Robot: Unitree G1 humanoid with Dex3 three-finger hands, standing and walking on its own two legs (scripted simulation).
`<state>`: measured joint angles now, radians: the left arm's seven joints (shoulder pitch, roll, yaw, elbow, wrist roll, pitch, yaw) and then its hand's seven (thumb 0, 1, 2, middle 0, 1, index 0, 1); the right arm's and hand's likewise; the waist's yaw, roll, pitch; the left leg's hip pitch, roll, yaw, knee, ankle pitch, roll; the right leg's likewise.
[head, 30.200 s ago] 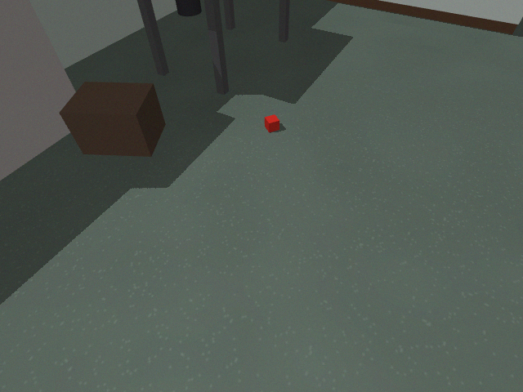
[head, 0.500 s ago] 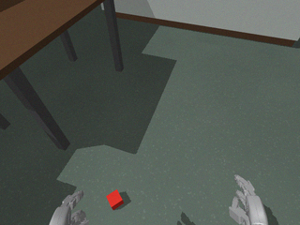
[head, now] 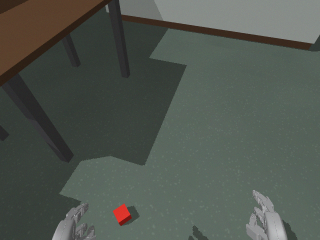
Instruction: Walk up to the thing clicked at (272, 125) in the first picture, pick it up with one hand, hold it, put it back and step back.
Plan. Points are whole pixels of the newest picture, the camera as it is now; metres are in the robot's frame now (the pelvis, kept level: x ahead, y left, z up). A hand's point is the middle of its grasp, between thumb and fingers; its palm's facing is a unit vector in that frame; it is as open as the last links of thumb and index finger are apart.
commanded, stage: home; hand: left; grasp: from above
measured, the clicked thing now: (122, 214) +0.38 +0.23 -0.68
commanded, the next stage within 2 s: stand in 1.08 s
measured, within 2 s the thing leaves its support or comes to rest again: neither
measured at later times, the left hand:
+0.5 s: hand out of the picture +0.16 +0.18 -0.05, palm faces +0.04 -0.98 -0.20, open 7.6 cm
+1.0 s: hand out of the picture +0.16 +0.18 -0.05, palm faces +0.04 -0.98 -0.20, open 7.4 cm
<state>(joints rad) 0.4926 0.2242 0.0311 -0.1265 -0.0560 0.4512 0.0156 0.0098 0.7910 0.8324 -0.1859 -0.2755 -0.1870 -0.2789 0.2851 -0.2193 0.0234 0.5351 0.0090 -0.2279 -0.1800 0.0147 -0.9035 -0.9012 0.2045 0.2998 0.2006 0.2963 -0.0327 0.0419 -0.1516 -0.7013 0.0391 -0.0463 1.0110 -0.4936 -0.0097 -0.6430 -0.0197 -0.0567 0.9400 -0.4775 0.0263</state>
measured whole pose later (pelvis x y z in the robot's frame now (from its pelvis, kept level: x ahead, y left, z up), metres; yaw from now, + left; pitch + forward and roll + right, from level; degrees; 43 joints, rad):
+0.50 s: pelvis +0.00 +0.00 +0.00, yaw +0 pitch +10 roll -3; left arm 0.50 0.23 0.03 -0.13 -0.05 0.46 0.02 0.01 0.86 0.87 -0.19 -0.29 -0.19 -0.29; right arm 0.29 -0.22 0.03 0.53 0.01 -0.22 -0.18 0.01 -0.90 -0.90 0.21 0.30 0.20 0.30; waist -0.03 0.04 -0.15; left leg -0.71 0.04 -0.05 1.02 -0.49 0.00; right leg -0.64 -0.02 -0.06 0.94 -0.47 0.03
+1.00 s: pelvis +0.00 +0.00 +0.00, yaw +0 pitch +10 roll -3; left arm 0.51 0.23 0.03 -0.14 -0.06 0.46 0.02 0.01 0.91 0.90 -0.20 -0.29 -0.20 -0.30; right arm 0.29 -0.22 0.02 0.53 0.01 -0.23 -0.18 0.01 -0.90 -0.90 0.20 0.30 0.20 0.30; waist -0.03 0.05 -0.16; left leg -0.71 0.04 -0.05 1.02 -0.50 -0.01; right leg -0.65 -0.02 -0.05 0.95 -0.48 0.03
